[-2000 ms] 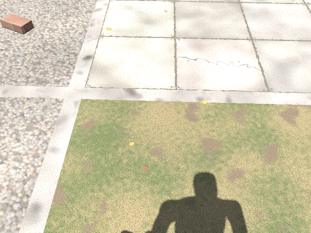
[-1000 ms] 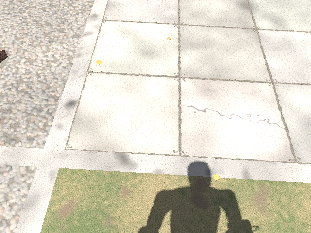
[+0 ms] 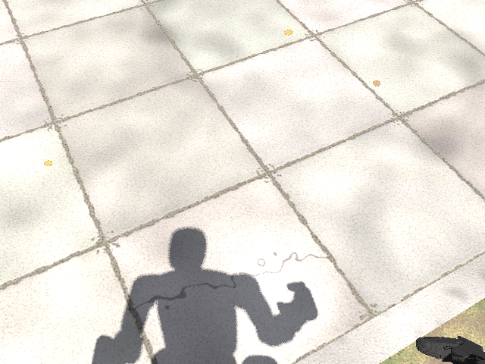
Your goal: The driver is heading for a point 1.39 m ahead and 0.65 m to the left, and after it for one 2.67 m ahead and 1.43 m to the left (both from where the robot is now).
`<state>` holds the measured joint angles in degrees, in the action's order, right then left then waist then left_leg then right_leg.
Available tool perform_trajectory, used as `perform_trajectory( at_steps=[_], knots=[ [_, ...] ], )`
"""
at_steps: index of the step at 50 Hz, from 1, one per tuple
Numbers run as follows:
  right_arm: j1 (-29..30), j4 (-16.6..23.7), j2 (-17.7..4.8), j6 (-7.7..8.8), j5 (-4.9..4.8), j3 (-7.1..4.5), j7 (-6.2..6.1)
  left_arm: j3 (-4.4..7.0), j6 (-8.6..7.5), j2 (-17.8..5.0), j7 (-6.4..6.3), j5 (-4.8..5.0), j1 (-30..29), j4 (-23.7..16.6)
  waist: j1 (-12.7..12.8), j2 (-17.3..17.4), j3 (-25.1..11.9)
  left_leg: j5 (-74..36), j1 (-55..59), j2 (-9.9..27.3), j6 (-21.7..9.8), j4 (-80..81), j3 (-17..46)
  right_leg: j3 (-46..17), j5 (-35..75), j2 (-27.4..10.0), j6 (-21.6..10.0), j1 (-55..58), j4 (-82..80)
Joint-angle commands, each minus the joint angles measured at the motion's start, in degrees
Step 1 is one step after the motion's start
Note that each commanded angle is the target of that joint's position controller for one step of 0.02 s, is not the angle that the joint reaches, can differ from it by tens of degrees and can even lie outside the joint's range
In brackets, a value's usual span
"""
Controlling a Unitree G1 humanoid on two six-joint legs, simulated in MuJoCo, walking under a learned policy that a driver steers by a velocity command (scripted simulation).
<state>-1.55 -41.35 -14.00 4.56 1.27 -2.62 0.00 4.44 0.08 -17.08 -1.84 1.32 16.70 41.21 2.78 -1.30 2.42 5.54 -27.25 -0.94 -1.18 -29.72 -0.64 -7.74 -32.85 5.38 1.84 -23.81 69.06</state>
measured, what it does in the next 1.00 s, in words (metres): steps on the spot, turning left: right foot, then left foot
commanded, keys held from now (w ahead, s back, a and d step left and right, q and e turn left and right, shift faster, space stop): q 1.00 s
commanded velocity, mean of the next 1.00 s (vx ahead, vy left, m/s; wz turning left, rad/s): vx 0.04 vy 0.00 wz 0.34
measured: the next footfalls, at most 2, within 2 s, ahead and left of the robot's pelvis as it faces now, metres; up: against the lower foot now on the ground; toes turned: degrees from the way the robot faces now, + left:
right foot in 0.24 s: +0.10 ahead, -0.14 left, +0.00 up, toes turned +3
left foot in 0.54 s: +0.08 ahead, +0.13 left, +0.00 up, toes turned +13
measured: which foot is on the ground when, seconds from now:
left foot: down 0.00-0.26, up 0.28-0.52, down 0.54-1.00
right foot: up 0.00-0.22, down 0.24-0.54, up 0.56-1.00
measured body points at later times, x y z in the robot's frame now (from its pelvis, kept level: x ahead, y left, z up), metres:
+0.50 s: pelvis +0.05 +0.01 +0.01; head +0.07 +0.02 +0.46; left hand +0.16 +0.31 -0.09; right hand +0.22 -0.25 -0.10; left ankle +0.04 +0.12 -0.70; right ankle +0.06 -0.14 -0.72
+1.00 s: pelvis +0.05 +0.03 +0.01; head +0.08 +0.05 +0.46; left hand +0.08 +0.35 -0.08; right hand +0.31 -0.16 -0.07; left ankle +0.04 +0.12 -0.72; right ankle +0.12 -0.10 -0.70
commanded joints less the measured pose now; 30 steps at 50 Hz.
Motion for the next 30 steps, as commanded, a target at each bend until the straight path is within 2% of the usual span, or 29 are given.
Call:
perform_trajectory(
  at_steps=[1, 2, 3, 4, 5, 7, 9, 10, 11, 12, 13, 14, 15, 16, 17, 18, 19, 21, 23, 24, 26, 27, 28, 29, 30],
  knots=[
    [-3.4, 2.6, -6.1, -1.70, 0.38, -1.13, -0.56, 1.96, 1.87, -6.9, -0.69, -0.35, 1.1, -4.5, -2.5, 6.2, -9.4, -11.5, 17.6, 16.7, -12.1, 10.3, 17.7, 0.9, 3.5, -6.2, 2.1, -11.5, 5.4],
    [-2.8, 1.9, -6.6, -1.75, 0.69, -1.16, -0.33, 1.19, 2.13, -4.1, -0.64, -0.55, 2.2, -4.5, -1.3, 7.5, -7.8, -11.7, 12.2, 14.1, -11.5, 12.2, 13.9, 2.2, 4.3, -6.1, 1.7, -6.9, 0.6],
    [-2.0, 1.4, -6.0, -1.56, 0.74, -0.95, -0.01, 0.37, 1.98, -1.6, -0.60, -0.83, 3.6, -4.1, -0.2, 8.3, -8.0, -13.7, 9.9, 12.3, -11.4, 12.7, 11.0, 3.4, 4.6, -6.0, 1.5, -2.9, -5.8],
    [-1.2, 1.0, -5.3, -1.34, 0.52, -0.72, 0.35, -0.33, 1.63, 0.2, -0.60, -1.34, 4.1, -3.7, 0.3, 8.7, -8.8, -17.3, 8.8, 11.3, -11.7, 12.6, 9.0, 4.5, 4.9, -6.4, 1.4, 0.8, -12.8],
    [-1.3, 0.6, -5.5, -1.28, 0.13, -0.79, 0.64, -0.81, 1.22, 1.0, -0.56, -1.92, 3.2, -3.6, -0.3, 9.2, -9.8, -20.2, 9.1, 11.1, -11.9, 12.2, 8.4, 5.1, 6.7, -6.6, 1.3, 3.7, -19.0],
    [-2.9, -0.3, -7.5, -1.67, -0.86, -1.41, 0.91, -0.66, 0.89, -0.4, -0.36, -1.93, 1.4, -3.5, -1.4, 10.4, -11.5, -17.7, 11.5, 11.9, -12.6, 11.3, 10.2, 5.5, 12.4, -6.1, 1.2, 7.0, -27.0],
    [-2.9, -0.1, -9.5, -2.55, -1.66, -1.84, 0.92, -0.13, 1.16, -2.2, -0.19, -1.65, 0.9, -3.2, -0.8, 9.7, -10.4, -4.3, 9.9, 11.8, -11.5, 11.2, 12.4, 6.8, 19.1, -4.6, 0.1, 11.5, -35.7],
    [-2.8, 0.1, -9.7, -2.99, -2.04, -1.80, 0.82, 0.05, 1.28, -2.6, -0.10, -1.75, 0.4, -3.2, -0.5, 9.5, -8.8, 2.6, 7.4, 11.1, -10.2, 11.4, 13.4, 7.4, 21.5, -4.1, -1.1, 14.2, -40.0],
    [-4.0, -0.2, -8.8, -3.17, -2.27, -1.45, 0.73, 0.32, 1.32, -3.8, -0.21, -2.22, -0.9, -4.0, -0.7, 8.7, -7.4, 9.6, 4.2, 10.0, -7.7, 11.3, 14.3, 5.8, 22.0, -5.5, -2.8, 16.8, -42.6],
    [-4.6, 0.1, -7.5, -3.04, -1.89, -0.99, 0.86, 0.80, 1.31, -6.3, -0.59, -2.98, -0.6, -5.1, -0.8, 5.2, -7.3, 15.2, 0.0, 8.2, -4.7, 8.4, 13.7, 0.7, 22.6, -11.4, -5.3, 20.0, -43.8],
    [-5.9, 0.9, -6.1, -2.76, -1.80, -0.84, 1.01, 1.92, 1.62, -10.2, -0.86, -3.13, -1.9, -5.0, -3.2, -4.5, -5.9, 19.1, -3.4, 2.4, -1.9, 3.6, 6.8, -3.1, 18.8, -16.6, -8.8, 17.3, -45.3],
    [-5.1, 1.0, -6.4, -2.68, -1.95, -0.99, 0.73, 2.02, 1.58, -8.7, -0.73, -3.22, -1.6, -4.6, -2.2, -10.3, -5.5, 17.5, -0.9, -0.7, 0.0, -3.7, 1.3, -6.3, 14.5, -19.3, -11.1, 12.2, -49.9],
    [-5.5, 0.8, -7.6, -2.88, -2.02, -1.67, 0.59, 1.92, 1.12, -8.1, -0.81, -3.28, -4.4, -5.5, -2.3, -12.2, -3.9, 18.0, -1.4, -1.0, 0.7, -11.6, -0.2, -8.1, 16.9, -21.7, -12.4, 10.6, -51.4],
    [-6.3, 0.5, -8.3, -3.44, -2.07, -2.25, 0.39, 1.84, 0.51, -7.5, -1.07, -3.25, -5.8, -6.2, -2.1, -12.4, -3.5, 21.2, -3.1, -0.4, 1.2, -18.6, 0.0, -8.6, 24.6, -23.5, -13.5, 10.8, -51.0],
    [-7.1, 0.4, -9.0, -4.21, -1.97, -2.87, 0.19, 1.70, -0.24, -6.9, -1.23, -2.82, -6.3, -6.4, -2.0, -11.3, -3.3, 24.5, -5.4, 0.5, 1.9, -25.2, 1.1, -8.2, 33.5, -24.8, -14.5, 11.7, -50.3],
    [-8.4, 0.5, -8.5, -4.89, -1.99, -3.10, 0.06, 1.59, -0.83, -6.4, -1.34, -2.22, -6.9, -6.2, -2.7, -9.2, -3.8, 25.5, -7.1, 1.6, 2.5, -29.3, 2.3, -6.9, 41.0, -25.5, -14.8, 13.4, -48.8],
    [-9.1, 0.6, -7.1, -5.41, -2.17, -2.81, 0.04, 1.63, -0.98, -6.2, -1.33, -1.67, -7.9, -6.1, -3.2, -7.4, -4.0, 24.8, -7.6, 2.3, 2.9, -29.1, 2.2, -4.4, 44.8, -24.7, -14.0, 14.6, -47.7],
    [-8.4, 1.6, -5.1, -5.89, -2.38, -2.05, 0.47, 2.03, -0.59, -6.7, -1.22, -1.29, -9.5, -5.9, -2.9, -7.1, -5.1, 21.4, -4.1, 2.9, 3.4, -23.5, -0.1, 0.7, 46.3, -22.3, -12.4, 14.6, -46.1],
    [-7.0, 3.1, -5.4, -6.03, -2.60, -1.99, 1.34, 2.56, 0.16, -7.7, -1.22, -1.17, -8.7, -5.4, -1.7, -8.7, -6.8, 18.3, -0.2, 2.1, 3.2, -17.3, -2.5, 2.7, 46.2, -22.1, -12.0, 15.5, -44.7],
    [-7.4, 3.6, -6.1, -6.14, -2.67, -2.22, 1.79, 2.72, 0.41, -8.1, -1.22, -0.87, -8.4, -5.1, -1.7, -9.1, -7.3, 16.4, 1.8, 1.5, 2.7, -13.7, -3.4, 3.2, 45.2, -22.3, -11.7, 15.8, -43.6],
    [-11.1, 2.9, -6.6, -6.30, -2.42, -2.80, 2.17, 2.69, 0.54, -7.9, -1.20, 0.14, -8.7, -4.5, -3.8, -7.8, -8.0, 7.0, 9.7, -1.0, 0.7, -2.3, -5.9, 5.8, 39.8, -21.2, -8.9, 13.3, -38.8],
    [-12.6, 2.8, -8.2, -6.25, -1.89, -3.53, 1.61, 2.44, 0.34, -6.5, -0.94, -0.07, -5.4, -3.1, -3.8, -3.2, -7.9, -1.4, 15.5, -0.8, -1.0, 3.5, -2.3, 9.1, 31.5, -18.8, -5.2, 9.1, -32.6],
    [-13.6, 4.1, -16.7, -6.01, -1.41, -5.53, 0.56, 1.37, 0.18, -2.7, -0.63, -2.70, -4.0, -4.6, -1.9, 14.7, -8.2, -25.0, 25.0, 14.2, -7.0, 5.9, 19.2, 15.3, 8.9, -11.8, 1.5, -5.9, -14.5],
    [-15.5, 5.3, -18.4, -5.10, 0.51, -5.32, 1.20, 0.78, -0.25, -2.2, -1.02, -2.92, -11.1, -7.7, -5.9, 19.2, -10.3, -33.9, 24.6, 23.9, -19.2, 8.8, 33.3, 7.2, -8.5, -4.8, 2.8, -15.3, -2.9],
    [-15.5, 5.6, -16.4, -3.99, 1.03, -4.69, 1.54, 1.45, -0.35, -5.0, -1.22, -1.88, -13.0, -7.6, -7.1, 11.5, -11.0, -29.4, 25.0, 22.4, -20.3, 9.1, 30.8, 3.0, -6.9, -6.0, 2.1, -16.6, 3.3]
  ],
)
Keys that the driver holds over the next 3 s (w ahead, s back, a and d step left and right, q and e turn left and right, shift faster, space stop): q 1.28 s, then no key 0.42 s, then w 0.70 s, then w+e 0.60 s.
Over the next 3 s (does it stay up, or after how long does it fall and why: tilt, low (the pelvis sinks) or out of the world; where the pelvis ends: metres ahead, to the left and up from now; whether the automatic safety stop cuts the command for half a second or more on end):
stays up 0.42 0.41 0.01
